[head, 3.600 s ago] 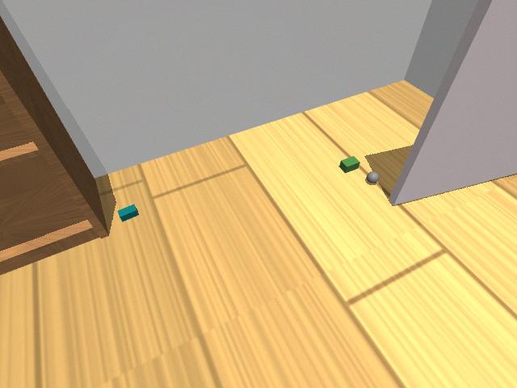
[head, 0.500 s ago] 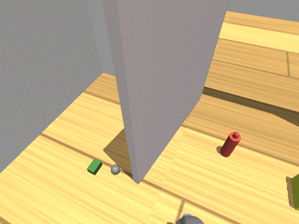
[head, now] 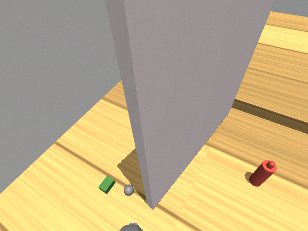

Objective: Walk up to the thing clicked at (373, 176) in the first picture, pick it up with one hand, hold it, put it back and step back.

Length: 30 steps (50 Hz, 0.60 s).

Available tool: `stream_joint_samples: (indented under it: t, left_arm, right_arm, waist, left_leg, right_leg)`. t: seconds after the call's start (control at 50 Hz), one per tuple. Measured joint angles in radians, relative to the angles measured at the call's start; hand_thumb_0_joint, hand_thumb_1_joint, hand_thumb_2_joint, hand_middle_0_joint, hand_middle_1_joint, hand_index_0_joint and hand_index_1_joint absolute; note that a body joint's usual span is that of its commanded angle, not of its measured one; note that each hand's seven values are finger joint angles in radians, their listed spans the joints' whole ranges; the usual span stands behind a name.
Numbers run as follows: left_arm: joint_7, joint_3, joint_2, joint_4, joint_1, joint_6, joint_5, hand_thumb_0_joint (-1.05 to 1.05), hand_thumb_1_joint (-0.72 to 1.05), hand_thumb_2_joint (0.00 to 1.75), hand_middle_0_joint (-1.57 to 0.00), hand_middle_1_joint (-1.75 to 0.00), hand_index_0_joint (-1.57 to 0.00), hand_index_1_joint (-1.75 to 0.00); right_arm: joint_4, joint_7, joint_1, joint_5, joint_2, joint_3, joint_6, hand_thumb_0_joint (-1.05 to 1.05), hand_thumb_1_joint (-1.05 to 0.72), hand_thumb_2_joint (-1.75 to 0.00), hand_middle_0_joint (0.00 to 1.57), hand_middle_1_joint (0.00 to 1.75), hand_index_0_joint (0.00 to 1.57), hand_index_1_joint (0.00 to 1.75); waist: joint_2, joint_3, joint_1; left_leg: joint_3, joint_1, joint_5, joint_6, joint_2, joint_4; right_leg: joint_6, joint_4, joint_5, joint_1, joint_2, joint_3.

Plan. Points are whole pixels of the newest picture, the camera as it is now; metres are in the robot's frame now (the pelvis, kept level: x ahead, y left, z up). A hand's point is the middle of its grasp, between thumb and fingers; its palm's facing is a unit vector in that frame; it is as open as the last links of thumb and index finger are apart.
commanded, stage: walk up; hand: left
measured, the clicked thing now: (128, 189) +0.47 +0.23 -0.73
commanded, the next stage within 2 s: stand in 1.86 s
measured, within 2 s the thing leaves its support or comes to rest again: neither
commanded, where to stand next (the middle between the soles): +0.11 +0.00 m, yaw +0 degrees
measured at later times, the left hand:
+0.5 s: hand out of the picture +0.11 +0.28 -0.15, palm faces -0.04 -0.91 -0.41, open 7.4 cm
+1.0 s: hand (80, 216) +0.19 +0.26 -0.14, palm faces -0.03 -0.95 -0.31, open 7.3 cm
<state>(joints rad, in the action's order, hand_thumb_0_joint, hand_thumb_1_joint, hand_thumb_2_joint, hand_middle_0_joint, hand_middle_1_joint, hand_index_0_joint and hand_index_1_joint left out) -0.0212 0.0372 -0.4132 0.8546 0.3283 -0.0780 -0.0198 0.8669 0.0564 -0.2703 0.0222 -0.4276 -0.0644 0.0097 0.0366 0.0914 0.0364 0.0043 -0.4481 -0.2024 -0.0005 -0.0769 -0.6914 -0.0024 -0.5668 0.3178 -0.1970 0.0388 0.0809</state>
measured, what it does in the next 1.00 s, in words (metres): steps on the spot: left foot, then right foot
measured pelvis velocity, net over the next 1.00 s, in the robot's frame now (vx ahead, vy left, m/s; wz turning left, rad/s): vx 0.08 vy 0.01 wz -0.01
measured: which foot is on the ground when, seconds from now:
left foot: up 0.00-0.02, down 0.04-1.00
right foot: down 0.00-0.06, up 0.08-0.36, down 0.38-1.00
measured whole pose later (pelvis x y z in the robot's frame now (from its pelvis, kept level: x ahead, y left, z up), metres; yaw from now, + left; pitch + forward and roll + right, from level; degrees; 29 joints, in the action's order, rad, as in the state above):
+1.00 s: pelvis +0.08 +0.01 +0.02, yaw -1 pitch -2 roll +0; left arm -0.02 0.01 -0.35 1.13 0.04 -0.01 0.00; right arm 1.14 0.00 -0.10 0.01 -0.37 0.00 0.02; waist -0.02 0.05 -0.01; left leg 0.03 -0.17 -0.19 -0.01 -0.03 -0.40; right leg -0.01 -0.39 0.19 -0.16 0.02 0.03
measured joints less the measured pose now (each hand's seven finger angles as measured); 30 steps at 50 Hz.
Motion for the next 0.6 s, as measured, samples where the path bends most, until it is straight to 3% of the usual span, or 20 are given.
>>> stream_joint_samples:
  t: [0.04, 0.08, 0.12, 0.18, 0.3, 0.4, 0.42, 0.48, 0.54, 0.6]
  left_arm:
    - [0.004, -0.005, -0.008, 0.007, -0.004, 0.012, 0.004, 0.01, 0.9, 0.89, -0.21, -0.3, -0.21, -0.3]
    - [0.011, -0.005, -0.014, 0.023, -0.033, 0.032, 0.01, 0.01, 0.9, 0.89, -0.21, -0.3, -0.21, -0.3]
    - [0.016, -0.009, -0.007, 0.03, -0.049, 0.043, 0.011, 0.01, 0.91, 0.89, -0.21, -0.3, -0.21, -0.3]
    - [0.011, -0.016, -0.007, 0.044, -0.056, 0.048, 0.01, 0.01, 0.91, 0.89, -0.21, -0.3, -0.21, -0.3]
    - [0.004, -0.006, 0.001, 0.074, -0.058, 0.053, 0.006, 0.01, 0.91, 0.89, -0.21, -0.3, -0.21, -0.3]
    - [0.018, 0.008, 0.015, 0.111, -0.071, 0.043, -0.002, 0.01, 0.91, 0.89, -0.21, -0.3, -0.21, -0.3]
    - [0.021, 0.007, 0.024, 0.118, -0.075, 0.041, -0.007, 0.01, 0.91, 0.89, -0.21, -0.3, -0.21, -0.3]
    - [0.016, -0.006, 0.028, 0.13, -0.09, 0.047, -0.008, 0.01, 0.91, 0.89, -0.21, -0.3, -0.21, -0.3]
    - [0.013, -0.018, 0.043, 0.144, -0.123, 0.055, 0.0, 0.01, 0.91, 0.89, -0.21, -0.3, -0.21, -0.3]
    - [0.008, -0.026, 0.054, 0.158, -0.158, 0.054, 0.005, 0.01, 0.91, 0.89, -0.21, -0.3, -0.21, -0.3]
  right_arm:
    - [0.008, -0.009, 0.008, 0.001, 0.001, -0.001, 0.01, 0.01, -0.9, -0.9, 0.2, 0.3, 0.2, 0.3]
    - [0.015, -0.019, 0.029, 0.006, 0.022, 0.0, 0.021, 0.01, -0.9, -0.9, 0.2, 0.3, 0.2, 0.3]
    - [0.004, -0.017, 0.04, 0.0, 0.033, 0.01, 0.028, 0.01, -0.9, -0.9, 0.2, 0.3, 0.2, 0.3]
    - [-0.01, -0.021, 0.043, -0.005, 0.051, 0.022, 0.03, 0.0, -0.9, -0.9, 0.21, 0.3, 0.2, 0.3]
    - [-0.01, -0.033, 0.028, 0.0, 0.035, 0.03, 0.026, 0.0, -0.9, -0.9, 0.21, 0.3, 0.21, 0.3]
    - [0.018, -0.043, 0.047, -0.01, 0.01, 0.033, -0.002, 0.01, -0.9, -0.9, 0.21, 0.3, 0.21, 0.3]
    - [0.03, -0.046, 0.054, -0.016, 0.01, 0.034, -0.01, 0.01, -0.9, -0.9, 0.21, 0.3, 0.2, 0.3]
    - [0.064, -0.049, 0.067, -0.021, 0.032, 0.044, -0.018, 0.01, -0.9, -0.9, 0.21, 0.3, 0.2, 0.3]
    - [0.095, -0.043, 0.081, -0.025, 0.041, 0.052, -0.008, 0.01, -0.9, -0.9, 0.21, 0.3, 0.2, 0.3]
    - [0.133, -0.04, 0.094, -0.02, 0.054, 0.063, -0.007, 0.01, -0.9, -0.9, 0.21, 0.3, 0.2, 0.3]
  waist:
    - [-0.015, -0.005, -0.005]
    - [-0.062, 0.011, -0.009]
    - [-0.068, 0.021, -0.014]
    - [-0.079, 0.023, -0.03]
    - [-0.074, 0.006, -0.046]
    - [-0.015, 0.008, -0.043]
    - [0.005, 0.008, -0.043]
    - [-0.004, -0.012, -0.028]
    - [0.0, -0.011, -0.033]
    - [-0.006, -0.015, -0.032]
  left_leg:
    - [0.011, 0.055, 0.033, 0.004, 0.015, 0.081]
    - [0.029, 0.051, 0.0, 0.006, 0.049, 0.051]
    - [0.032, 0.049, -0.017, 0.018, 0.044, 0.033]
    - [0.036, 0.081, -0.01, 0.026, 0.041, 0.072]
    - [0.051, 0.116, -0.018, 0.027, 0.052, 0.101]
    - [0.04, 0.093, -0.087, 0.004, 0.021, -0.007]
    - [0.028, 0.091, -0.097, 0.006, 0.011, -0.022]
    - [0.017, 0.105, -0.204, 0.019, 0.044, -0.02]
    - [0.02, 0.135, -0.064, 0.006, 0.05, 0.055]
    - [0.024, 0.157, -0.051, -0.007, 0.051, 0.094]
  right_leg:
    - [-0.016, -0.074, 0.054, -0.023, 0.014, 0.001]
    - [0.006, -0.188, 0.115, -0.067, 0.039, -0.034]
    - [0.026, -0.328, 0.187, -0.127, 0.006, -0.059]
    - [0.036, -0.422, 0.19, -0.19, -0.016, -0.067]
    - [0.019, -0.277, 0.108, -0.208, 0.008, -0.069]
    - [0.011, -0.085, -0.05, -0.128, -0.025, -0.051]
    - [0.008, -0.085, -0.048, -0.12, -0.036, -0.04]
    - [0.013, -0.098, -0.029, -0.128, -0.021, -0.054]
    - [0.004, -0.084, -0.032, -0.116, -0.013, -0.053]
    - [0.002, -0.05, -0.045, -0.099, -0.012, -0.057]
